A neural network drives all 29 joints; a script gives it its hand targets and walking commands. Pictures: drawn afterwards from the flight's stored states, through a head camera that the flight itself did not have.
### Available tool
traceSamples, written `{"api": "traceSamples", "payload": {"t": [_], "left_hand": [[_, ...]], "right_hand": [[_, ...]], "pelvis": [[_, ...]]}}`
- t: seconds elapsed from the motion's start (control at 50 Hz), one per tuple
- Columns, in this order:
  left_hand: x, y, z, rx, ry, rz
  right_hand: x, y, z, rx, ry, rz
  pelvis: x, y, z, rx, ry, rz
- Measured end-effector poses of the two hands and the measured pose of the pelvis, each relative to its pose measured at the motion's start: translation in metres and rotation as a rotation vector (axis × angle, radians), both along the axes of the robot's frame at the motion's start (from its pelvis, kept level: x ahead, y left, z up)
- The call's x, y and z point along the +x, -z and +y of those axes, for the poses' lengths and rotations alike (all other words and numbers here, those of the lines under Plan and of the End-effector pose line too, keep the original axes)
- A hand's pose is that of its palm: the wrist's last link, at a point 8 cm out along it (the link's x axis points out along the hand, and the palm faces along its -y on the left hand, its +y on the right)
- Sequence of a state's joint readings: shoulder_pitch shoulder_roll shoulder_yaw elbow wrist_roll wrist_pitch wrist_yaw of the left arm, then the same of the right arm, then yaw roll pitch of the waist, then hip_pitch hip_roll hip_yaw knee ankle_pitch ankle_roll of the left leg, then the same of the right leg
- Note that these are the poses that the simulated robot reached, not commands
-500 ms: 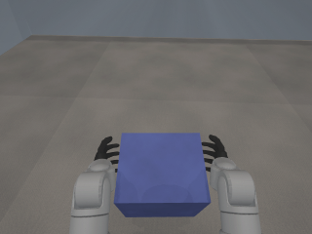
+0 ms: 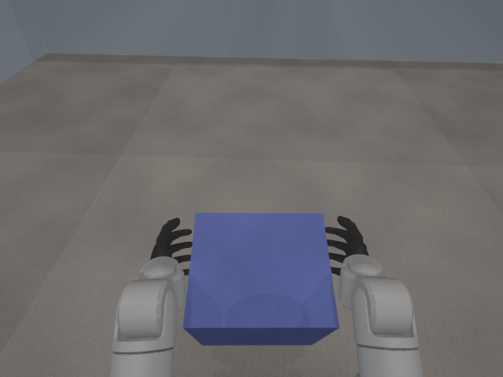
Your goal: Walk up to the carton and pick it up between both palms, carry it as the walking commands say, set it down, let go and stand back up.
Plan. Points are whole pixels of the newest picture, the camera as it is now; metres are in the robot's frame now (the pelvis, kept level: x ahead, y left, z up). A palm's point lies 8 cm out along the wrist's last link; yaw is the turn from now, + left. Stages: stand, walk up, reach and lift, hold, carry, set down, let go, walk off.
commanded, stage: carry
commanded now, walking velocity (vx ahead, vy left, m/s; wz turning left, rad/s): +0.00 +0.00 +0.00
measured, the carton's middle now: (258, 284) +0.30 +0.00 +0.01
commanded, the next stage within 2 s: none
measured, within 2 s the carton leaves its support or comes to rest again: neither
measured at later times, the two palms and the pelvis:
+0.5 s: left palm (164, 271) +0.27 +0.14 +0.10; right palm (360, 268) +0.27 -0.14 +0.10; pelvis -0.01 +0.00 +0.00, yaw +0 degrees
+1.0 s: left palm (164, 272) +0.26 +0.14 +0.10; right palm (361, 270) +0.27 -0.14 +0.10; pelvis -0.01 +0.00 +0.00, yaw +1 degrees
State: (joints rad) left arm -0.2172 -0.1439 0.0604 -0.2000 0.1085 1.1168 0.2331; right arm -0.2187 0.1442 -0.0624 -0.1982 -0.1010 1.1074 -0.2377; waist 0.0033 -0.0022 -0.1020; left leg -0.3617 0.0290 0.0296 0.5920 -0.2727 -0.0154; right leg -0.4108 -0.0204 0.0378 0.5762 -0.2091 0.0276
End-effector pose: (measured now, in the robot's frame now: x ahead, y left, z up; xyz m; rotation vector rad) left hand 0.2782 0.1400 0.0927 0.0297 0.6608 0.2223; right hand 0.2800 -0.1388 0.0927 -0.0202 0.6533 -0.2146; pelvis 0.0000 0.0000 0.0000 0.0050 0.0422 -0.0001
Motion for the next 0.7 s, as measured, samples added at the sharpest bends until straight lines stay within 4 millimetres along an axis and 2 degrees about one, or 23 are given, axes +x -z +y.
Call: {"api": "traceSamples", "payload": {"t": [0.28,0.7], "left_hand": [[-0.007,-0.007,-0.002,0.005,0.003,-0.002],[-0.013,-0.008,-0.005,0.005,0.001,0.006]], "right_hand": [[-0.008,-0.007,-0.001,-0.009,0.002,-0.002],[-0.013,-0.008,-0.005,-0.010,0.003,0.006]], "pelvis": [[-0.003,0.000,-0.001,0.001,0.002,0.002],[-0.010,0.000,-0.004,0.002,0.002,0.005]]}}
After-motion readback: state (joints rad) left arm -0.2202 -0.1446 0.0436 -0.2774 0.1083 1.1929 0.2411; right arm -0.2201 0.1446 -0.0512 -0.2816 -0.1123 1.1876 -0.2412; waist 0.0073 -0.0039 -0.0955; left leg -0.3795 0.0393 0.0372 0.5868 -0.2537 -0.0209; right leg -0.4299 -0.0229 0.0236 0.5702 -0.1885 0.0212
